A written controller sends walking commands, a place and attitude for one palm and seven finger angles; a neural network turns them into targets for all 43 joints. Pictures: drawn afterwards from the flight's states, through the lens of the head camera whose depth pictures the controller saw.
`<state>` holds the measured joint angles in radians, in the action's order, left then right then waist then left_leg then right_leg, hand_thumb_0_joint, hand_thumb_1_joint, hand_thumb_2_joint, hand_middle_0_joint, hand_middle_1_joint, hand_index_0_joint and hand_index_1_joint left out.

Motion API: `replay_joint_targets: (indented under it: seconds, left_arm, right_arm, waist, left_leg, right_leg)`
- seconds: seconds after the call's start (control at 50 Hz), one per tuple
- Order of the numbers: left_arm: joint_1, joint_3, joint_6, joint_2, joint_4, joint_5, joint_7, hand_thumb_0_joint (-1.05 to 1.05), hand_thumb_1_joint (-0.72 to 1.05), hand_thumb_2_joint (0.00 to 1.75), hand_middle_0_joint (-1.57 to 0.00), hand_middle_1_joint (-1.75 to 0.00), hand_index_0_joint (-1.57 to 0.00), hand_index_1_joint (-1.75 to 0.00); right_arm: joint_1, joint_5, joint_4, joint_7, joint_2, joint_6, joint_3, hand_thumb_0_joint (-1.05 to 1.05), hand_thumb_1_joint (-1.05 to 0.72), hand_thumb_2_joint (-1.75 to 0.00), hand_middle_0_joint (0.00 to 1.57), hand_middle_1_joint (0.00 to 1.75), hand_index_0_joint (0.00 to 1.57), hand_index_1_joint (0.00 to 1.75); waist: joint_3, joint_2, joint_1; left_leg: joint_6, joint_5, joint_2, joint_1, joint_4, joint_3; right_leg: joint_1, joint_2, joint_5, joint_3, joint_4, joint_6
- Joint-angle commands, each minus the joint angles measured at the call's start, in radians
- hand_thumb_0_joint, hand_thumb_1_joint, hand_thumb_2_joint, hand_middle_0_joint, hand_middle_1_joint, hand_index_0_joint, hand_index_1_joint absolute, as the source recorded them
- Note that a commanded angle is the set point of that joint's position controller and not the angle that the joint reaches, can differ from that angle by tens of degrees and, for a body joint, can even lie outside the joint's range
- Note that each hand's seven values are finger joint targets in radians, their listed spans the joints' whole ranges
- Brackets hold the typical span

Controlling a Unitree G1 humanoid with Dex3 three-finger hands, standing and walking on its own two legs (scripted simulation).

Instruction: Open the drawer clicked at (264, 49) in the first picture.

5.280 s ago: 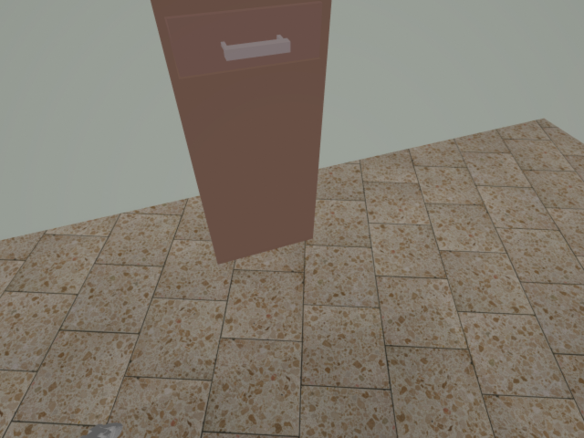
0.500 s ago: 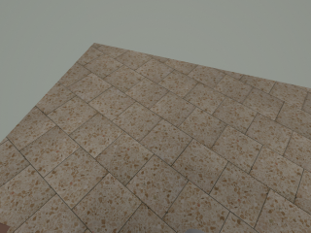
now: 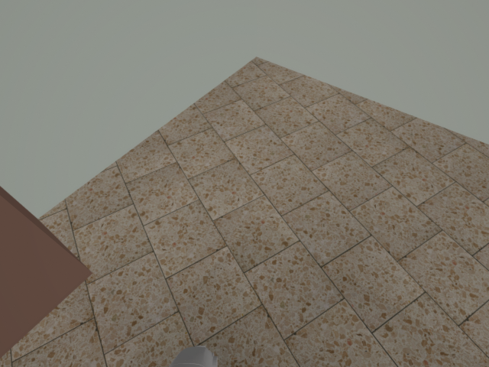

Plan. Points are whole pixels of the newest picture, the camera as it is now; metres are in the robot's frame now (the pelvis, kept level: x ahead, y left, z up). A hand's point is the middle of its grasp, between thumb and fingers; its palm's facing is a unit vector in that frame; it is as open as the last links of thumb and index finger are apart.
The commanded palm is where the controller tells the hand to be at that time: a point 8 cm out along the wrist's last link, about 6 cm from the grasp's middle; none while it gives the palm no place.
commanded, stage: turn to face it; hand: left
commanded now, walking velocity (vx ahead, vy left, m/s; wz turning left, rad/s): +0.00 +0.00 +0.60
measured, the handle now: out of the picture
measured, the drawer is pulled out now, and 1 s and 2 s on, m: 0.00 0.00 0.00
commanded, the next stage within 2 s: take the last steps up to it in 1.54 s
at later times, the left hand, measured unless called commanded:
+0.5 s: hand out of the picture +0.05 +0.30 -0.16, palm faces +0.30 -0.92 -0.24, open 7.4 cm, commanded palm none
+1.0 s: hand out of the picture -0.01 +0.21 -0.14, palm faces +0.54 -0.79 -0.29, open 7.4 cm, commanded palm none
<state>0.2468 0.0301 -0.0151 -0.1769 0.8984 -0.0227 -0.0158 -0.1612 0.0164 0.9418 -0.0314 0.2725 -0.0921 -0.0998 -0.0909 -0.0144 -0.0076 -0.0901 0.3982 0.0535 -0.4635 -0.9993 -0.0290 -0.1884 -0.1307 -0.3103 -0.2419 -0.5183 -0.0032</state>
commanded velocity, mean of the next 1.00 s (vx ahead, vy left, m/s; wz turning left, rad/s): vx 0.00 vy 0.00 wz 0.60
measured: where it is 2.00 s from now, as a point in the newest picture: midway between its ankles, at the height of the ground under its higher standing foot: outside the picture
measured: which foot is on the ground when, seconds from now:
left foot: up 0.00-0.10, down 0.12-0.76, up 0.78-1.00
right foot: down 0.00-0.14, up 0.16-0.74, down 0.76-1.00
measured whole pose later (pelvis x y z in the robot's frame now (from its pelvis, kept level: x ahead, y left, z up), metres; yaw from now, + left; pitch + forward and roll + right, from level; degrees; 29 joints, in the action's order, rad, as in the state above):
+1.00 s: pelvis +0.02 -0.01 +0.00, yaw +36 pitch -1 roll +2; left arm 0.20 0.02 -0.02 -0.17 0.87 -0.01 -0.02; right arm -0.25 0.02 0.95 -0.03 0.29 -0.08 -0.11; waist -0.07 -0.05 -0.05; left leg -0.09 0.35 0.01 -0.53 -1.18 0.04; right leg -0.16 -0.07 -0.31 -0.14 -0.49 0.02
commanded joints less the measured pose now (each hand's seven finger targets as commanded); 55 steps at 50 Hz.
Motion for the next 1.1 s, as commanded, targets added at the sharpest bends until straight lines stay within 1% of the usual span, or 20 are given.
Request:
replay_joint_targets:
  seconds: [0.0, 0.04, 0.08, 0.1, 0.12, 0.14, 0.16, 0.2, 0.28, 0.5, 0.66, 0.7, 0.72, 0.74, 0.76, 0.78, 0.8, 0.86, 0.96, 1.08]
  left_arm:
    - [0.052, 0.074, 0.013, -0.245, -0.047, -0.010, -0.015, 0.00, 0.90, 0.90, -0.20, -0.30, -0.20, -0.30]
    - [0.048, 0.081, 0.008, -0.258, -0.044, -0.008, -0.012, 0.00, 0.90, 0.90, -0.20, -0.30, -0.20, -0.30]
    - [0.026, 0.081, 0.002, -0.255, -0.045, 0.007, -0.006, 0.00, 0.90, 0.90, -0.20, -0.30, -0.20, -0.30]
    - [0.022, 0.077, -0.002, -0.203, -0.072, 0.013, -0.001, 0.00, 0.90, 0.90, -0.20, -0.30, -0.20, -0.30]
    - [-0.041, 0.053, -0.006, -0.146, -0.123, 0.012, 0.001, 0.00, 0.90, 0.90, -0.20, -0.30, -0.20, -0.30]
    - [-0.077, 0.056, -0.017, -0.176, -0.129, 0.005, -0.004, 0.00, 0.90, 0.90, -0.20, -0.30, -0.20, -0.30]
    - [-0.109, 0.060, -0.025, -0.163, -0.107, 0.001, -0.010, 0.00, 0.90, 0.90, -0.20, -0.30, -0.20, -0.30]
    - [-0.089, 0.070, -0.022, -0.175, -0.079, 0.003, 0.003, 0.00, 0.90, 0.90, -0.20, -0.30, -0.20, -0.30]
    - [-0.035, 0.073, -0.025, -0.177, -0.046, 0.001, 0.004, 0.00, 0.90, 0.90, -0.20, -0.30, -0.20, -0.30]
    - [-0.186, 0.063, -0.018, -0.173, -0.111, 0.010, -0.008, 0.00, 0.90, 0.90, -0.20, -0.30, -0.20, -0.30]
    - [-0.113, 0.054, -0.007, -0.153, -0.118, 0.025, -0.018, 0.00, 0.90, 0.90, -0.20, -0.30, -0.20, -0.30]
    - [-0.055, 0.060, 0.005, -0.176, -0.105, 0.025, -0.022, 0.00, 0.90, 0.90, -0.20, -0.30, -0.20, -0.30]
    - [-0.025, 0.070, 0.014, -0.230, -0.101, 0.018, -0.027, 0.00, 0.90, 0.90, -0.20, -0.30, -0.20, -0.30]
    - [-0.033, 0.082, 0.016, -0.307, -0.114, 0.003, -0.032, 0.00, 0.90, 0.90, -0.20, -0.30, -0.20, -0.30]
    - [-0.042, 0.071, 0.008, -0.300, -0.124, 0.008, -0.032, 0.00, 0.90, 0.90, -0.20, -0.30, -0.20, -0.30]
    - [-0.116, 0.062, 0.009, -0.249, -0.138, 0.010, -0.032, 0.00, 0.90, 0.90, -0.20, -0.30, -0.20, -0.30]
    - [-0.155, 0.063, 0.011, -0.222, -0.142, 0.012, -0.032, 0.00, 0.90, 0.90, -0.20, -0.30, -0.20, -0.30]
    - [-0.131, 0.042, 0.026, -0.173, -0.126, 0.013, -0.019, 0.00, 0.90, 0.90, -0.20, -0.30, -0.20, -0.30]
    - [-0.022, 0.052, 0.027, -0.197, -0.091, 0.005, -0.021, 0.00, 0.90, 0.90, -0.20, -0.30, -0.20, -0.30]
    - [0.065, 0.062, 0.017, -0.237, -0.053, -0.004, -0.016, 0.00, 0.90, 0.90, -0.20, -0.30, -0.20, -0.30]
  right_arm:
    - [0.113, -0.005, -0.122, -0.002, 0.032, 0.048, 0.016, 0.00, -0.90, -0.90, 0.20, 0.30, 0.20, 0.30]
    - [0.076, -0.005, -0.119, 0.002, 0.040, 0.056, 0.016, 0.00, -0.90, -0.90, 0.20, 0.30, 0.20, 0.30]
    - [-0.024, -0.001, -0.096, 0.003, 0.093, 0.066, 0.004, 0.00, -0.90, -0.90, 0.20, 0.30, 0.20, 0.30]
    - [-0.101, 0.004, -0.088, 0.008, 0.202, 0.079, -0.024, 0.00, -0.90, -0.90, 0.20, 0.30, 0.20, 0.30]
    - [-0.169, -0.005, -0.071, 0.018, 0.282, 0.077, -0.042, 0.00, -0.90, -0.90, 0.20, 0.30, 0.20, 0.30]
    - [-0.192, -0.004, -0.049, 0.023, 0.268, 0.071, -0.037, 0.00, -0.90, -0.90, 0.20, 0.30, 0.20, 0.30]
    - [-0.155, -0.001, -0.051, 0.033, 0.225, 0.077, -0.028, 0.00, -0.90, -0.90, 0.20, 0.30, 0.20, 0.30]
    - [-0.038, -0.001, -0.088, 0.042, 0.173, 0.080, -0.009, 0.00, -0.90, -0.90, 0.20, 0.30, 0.20, 0.30]
    - [-0.031, -0.005, -0.096, 0.043, 0.153, 0.090, -0.001, 0.00, -0.90, -0.90, 0.20, 0.30, 0.20, 0.30]
    - [-0.130, 0.006, -0.071, 0.045, 0.147, 0.082, -0.015, 0.00, -0.90, -0.90, 0.20, 0.30, 0.20, 0.30]
    - [-0.091, 0.008, -0.079, 0.043, 0.152, 0.066, -0.024, 0.00, -0.90, -0.90, 0.20, 0.30, 0.20, 0.30]
    - [-0.067, -0.003, -0.084, 0.037, 0.136, 0.065, -0.024, 0.00, -0.90, -0.90, 0.20, 0.30, 0.20, 0.30]
    - [-0.089, -0.012, -0.086, 0.032, 0.085, 0.064, -0.018, 0.00, -0.90, -0.90, 0.20, 0.30, 0.20, 0.30]
    - [-0.104, -0.012, -0.111, 0.034, 0.036, 0.066, -0.011, 0.00, -0.90, -0.90, 0.20, 0.30, 0.20, 0.30]
    - [-0.090, 0.005, -0.111, 0.035, 0.097, 0.060, -0.024, 0.00, -0.90, -0.90, 0.20, 0.30, 0.20, 0.30]
    - [-0.100, 0.010, -0.094, 0.027, 0.091, 0.048, -0.026, 0.00, -0.90, -0.90, 0.20, 0.30, 0.20, 0.30]
    - [-0.115, 0.009, -0.078, 0.022, 0.077, 0.040, -0.028, 0.00, -0.90, -0.90, 0.20, 0.30, 0.20, 0.30]
    - [-0.117, 0.007, -0.053, 0.007, 0.067, 0.033, -0.018, 0.00, -0.90, -0.90, 0.20, 0.30, 0.20, 0.30]
    - [-0.025, 0.005, -0.074, 0.004, 0.063, 0.026, -0.009, 0.00, -0.90, -0.90, 0.20, 0.30, 0.20, 0.30]
    - [0.087, -0.002, -0.102, 0.002, 0.037, 0.037, 0.018, 0.00, -0.90, -0.90, 0.20, 0.30, 0.20, 0.30]
  waist:
    - [0.117, 0.239, 0.064]
    - [0.141, 0.244, 0.051]
    - [0.186, 0.157, -0.012]
    - [0.241, -0.140, -0.055]
    - [0.237, -0.328, -0.090]
    - [0.235, -0.191, -0.091]
    - [0.190, -0.222, -0.083]
    - [0.140, -0.156, -0.031]
    - [0.147, -0.101, -0.001]
    - [0.125, -0.109, -0.047]
    - [0.175, -0.149, -0.011]
    - [0.183, -0.087, 0.023]
    - [0.204, 0.062, 0.033]
    - [0.183, 0.327, 0.034]
    - [0.158, 0.216, 0.028]
    - [0.105, 0.147, -0.016]
    - [0.096, 0.182, -0.035]
    - [0.043, 0.165, -0.039]
    - [0.052, 0.191, 0.007]
    - [0.080, 0.232, 0.051]
  left_leg:
    - [0.022, 0.045, -0.014, 0.001, 0.221, -0.076]
    - [0.038, -0.006, -0.024, 0.087, 0.341, -0.103]
    - [0.062, -0.228, -0.019, 0.303, 0.555, -0.077]
    - [0.144, -0.495, 0.182, 0.496, 0.624, 0.205]
    - [0.274, -0.916, 0.373, 0.546, 0.624, 0.435]
    - [0.319, -0.865, 0.390, 0.508, 0.598, 0.361]
    - [0.280, -0.788, 0.311, 0.440, 0.624, 0.336]
    - [0.222, -0.659, 0.220, 0.376, 0.639, 0.265]
    - [0.185, -0.642, 0.147, 0.377, 0.664, 0.224]
    - [0.272, -0.526, 0.159, 0.381, 0.665, 0.448]
    - [0.248, -0.586, 0.097, 0.258, 0.592, 0.521]
    - [0.189, -0.453, 0.043, 0.134, 0.537, 0.488]
    - [0.128, -0.204, -0.022, -0.022, 0.420, 0.401]
    - [0.048, 0.133, -0.161, -0.197, 0.177, 0.173]
    - [0.049, 0.183, -0.128, -0.143, -0.011, 0.155]
    - [0.048, 0.102, -0.097, -0.123, -0.110, 0.169]
    - [0.042, 0.072, -0.084, -0.120, -0.152, 0.146]
    - [0.015, -0.050, -0.053, -0.134, -0.237, 0.084]
    - [-0.005, -0.039, -0.020, -0.150, -0.167, 0.046]
    - [0.013, 0.016, -0.027, -0.039, 0.118, -0.038]
  right_leg:
    - [0.169, -0.249, 0.564, 0.142, 0.086, 0.111]
    - [0.147, -0.255, 0.571, 0.111, 0.030, 0.091]
    - [0.032, -0.222, 0.458, 0.045, -0.143, 0.021]
    - [-0.202, -0.112, 0.122, 0.012, -0.376, -0.053]
    - [-0.416, -0.007, -0.384, 0.082, -0.555, -0.105]
    - [-0.409, -0.024, -0.355, 0.174, -0.640, -0.086]
    - [-0.425, -0.031, -0.282, 0.207, -0.663, -0.084]
    - [-0.421, -0.021, -0.118, 0.230, -0.705, -0.095]
    - [-0.387, 0.006, -0.008, 0.240, -0.683, -0.112]
    - [-0.370, 0.051, -0.091, 0.282, -0.447, -0.115]
    - [-0.099, 0.134, -0.067, 0.271, -0.126, -0.071]
    - [0.088, 0.115, 0.092, 0.271, 0.097, -0.061]
    - [0.252, -0.039, 0.081, 0.407, 0.218, -0.023]
    - [0.288, -0.314, 0.095, 0.681, 0.273, 0.093]
    - [0.108, -0.373, 0.115, 0.654, 0.277, 0.158]
    - [0.023, -0.296, 0.073, 0.544, 0.287, 0.151]
    - [0.006, -0.248, 0.105, 0.505, 0.278, 0.125]
    - [0.019, -0.152, 0.342, 0.292, 0.208, 0.091]
    - [0.106, -0.187, 0.429, 0.240, 0.183, 0.109]
    - [0.156, -0.202, 0.650, 0.168, 0.103, 0.113]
